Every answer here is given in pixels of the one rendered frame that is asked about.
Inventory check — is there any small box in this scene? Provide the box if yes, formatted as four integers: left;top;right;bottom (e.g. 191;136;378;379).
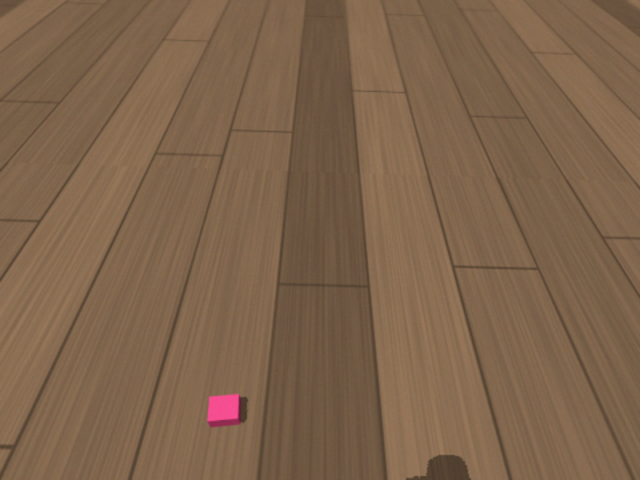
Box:
207;394;241;427

